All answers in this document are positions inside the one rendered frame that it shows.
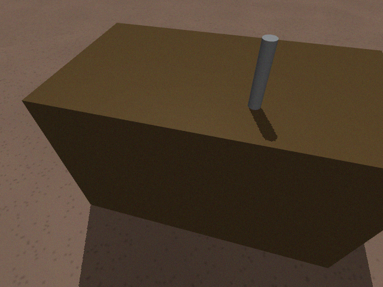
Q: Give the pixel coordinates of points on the can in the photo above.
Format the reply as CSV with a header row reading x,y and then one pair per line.
x,y
262,71

